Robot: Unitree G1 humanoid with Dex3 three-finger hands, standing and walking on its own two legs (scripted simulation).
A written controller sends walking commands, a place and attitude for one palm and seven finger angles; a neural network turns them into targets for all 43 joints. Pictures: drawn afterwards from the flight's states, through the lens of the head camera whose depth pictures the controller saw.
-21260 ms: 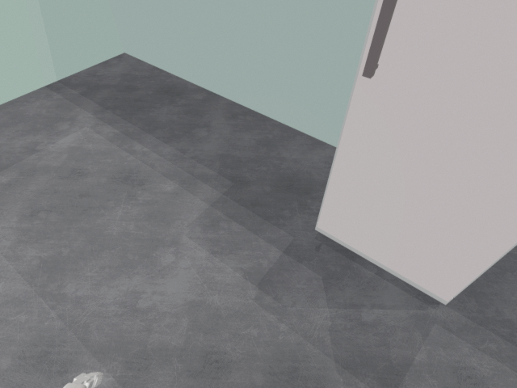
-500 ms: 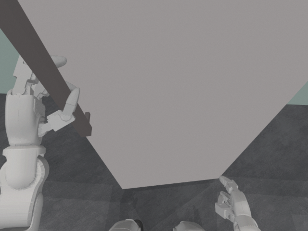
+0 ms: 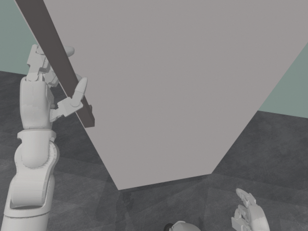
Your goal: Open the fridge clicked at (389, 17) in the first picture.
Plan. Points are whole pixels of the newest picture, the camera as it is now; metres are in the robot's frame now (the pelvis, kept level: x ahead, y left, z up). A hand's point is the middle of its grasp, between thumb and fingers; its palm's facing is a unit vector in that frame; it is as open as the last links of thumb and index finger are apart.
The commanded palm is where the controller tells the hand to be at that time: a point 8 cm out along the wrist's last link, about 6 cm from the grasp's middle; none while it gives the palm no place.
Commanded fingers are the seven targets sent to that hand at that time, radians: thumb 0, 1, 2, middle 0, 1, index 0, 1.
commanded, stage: walk backward, drawing the door open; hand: left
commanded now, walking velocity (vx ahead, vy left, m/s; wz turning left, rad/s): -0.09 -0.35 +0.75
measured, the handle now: (61, 55) +0.38 +0.15 +0.27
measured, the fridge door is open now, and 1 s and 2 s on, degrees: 21 53 64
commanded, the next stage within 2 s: stop walking and hold the door back in 1.28 s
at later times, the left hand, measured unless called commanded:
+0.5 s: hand (100, 180) +0.18 +0.07 +0.21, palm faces +0.39 -0.88 -0.27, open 7.8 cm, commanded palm +0.13 +0.11 +0.22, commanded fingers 0.00 0.90 0.90 -0.45 -1.40 -0.45 -1.40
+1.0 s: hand out of the picture +0.09 -0.02 +0.21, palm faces +0.73 -0.65 -0.20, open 7.6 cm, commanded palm +0.03 +0.00 +0.20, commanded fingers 0.00 0.90 0.90 -0.45 -1.40 -0.45 -1.40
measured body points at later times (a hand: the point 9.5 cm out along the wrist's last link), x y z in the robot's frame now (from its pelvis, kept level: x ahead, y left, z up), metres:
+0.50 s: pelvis -0.08 -0.14 +0.01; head -0.02 -0.13 +0.45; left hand +0.15 +0.12 +0.23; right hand +0.17 -0.30 -0.09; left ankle -0.14 -0.05 -0.71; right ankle +0.01 -0.16 -0.73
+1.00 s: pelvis -0.04 -0.32 +0.00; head +0.01 -0.28 +0.44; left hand +0.05 +0.02 +0.22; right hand +0.25 -0.39 -0.09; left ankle -0.11 -0.26 -0.71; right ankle +0.05 -0.37 -0.73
